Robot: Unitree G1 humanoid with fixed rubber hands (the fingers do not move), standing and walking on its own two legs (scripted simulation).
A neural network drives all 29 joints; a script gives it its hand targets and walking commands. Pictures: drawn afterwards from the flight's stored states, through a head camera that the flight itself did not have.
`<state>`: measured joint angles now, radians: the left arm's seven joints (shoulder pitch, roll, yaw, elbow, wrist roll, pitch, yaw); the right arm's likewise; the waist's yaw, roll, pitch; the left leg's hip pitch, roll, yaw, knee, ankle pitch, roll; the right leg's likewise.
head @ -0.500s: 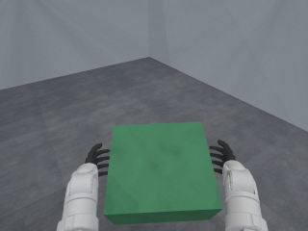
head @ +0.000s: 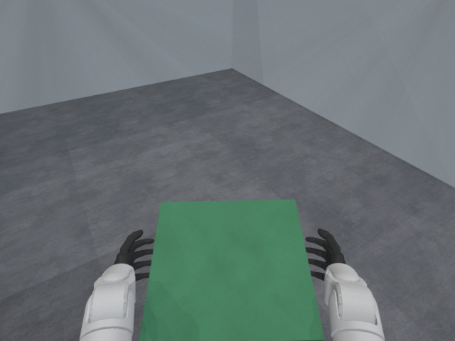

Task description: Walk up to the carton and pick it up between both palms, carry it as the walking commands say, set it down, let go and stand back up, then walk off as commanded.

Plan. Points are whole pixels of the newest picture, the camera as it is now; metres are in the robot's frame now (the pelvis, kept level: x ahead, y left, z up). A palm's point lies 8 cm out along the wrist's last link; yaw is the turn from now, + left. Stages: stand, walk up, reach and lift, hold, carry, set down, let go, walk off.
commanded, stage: hold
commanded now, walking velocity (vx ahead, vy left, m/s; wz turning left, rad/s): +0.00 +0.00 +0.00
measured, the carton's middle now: (229, 274) +0.30 -0.01 -0.05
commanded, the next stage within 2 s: set down in 0.08 s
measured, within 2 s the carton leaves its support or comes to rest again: neither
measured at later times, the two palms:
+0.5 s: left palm (140, 271) +0.29 +0.16 +0.00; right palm (340, 283) +0.24 -0.21 +0.01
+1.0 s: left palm (152, 281) +0.32 +0.16 -0.09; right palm (326, 290) +0.27 -0.21 -0.09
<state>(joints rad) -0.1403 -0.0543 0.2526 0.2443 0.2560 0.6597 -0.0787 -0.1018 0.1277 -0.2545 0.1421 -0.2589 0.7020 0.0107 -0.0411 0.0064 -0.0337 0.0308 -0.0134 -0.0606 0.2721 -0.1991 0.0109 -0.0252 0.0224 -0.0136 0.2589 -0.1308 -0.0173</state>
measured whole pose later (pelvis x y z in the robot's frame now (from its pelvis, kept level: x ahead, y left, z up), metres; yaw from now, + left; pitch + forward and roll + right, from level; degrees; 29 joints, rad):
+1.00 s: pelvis -0.04 +0.01 -0.04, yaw -1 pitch +20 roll +0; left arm -0.46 -0.04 0.40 0.53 0.28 0.35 -0.10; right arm -0.41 0.09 -0.44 0.41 -0.28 0.39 0.06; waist -0.08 0.02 -0.06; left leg -0.75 -0.04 -0.04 0.68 -0.28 0.01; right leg -0.81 0.00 0.00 0.66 -0.19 -0.01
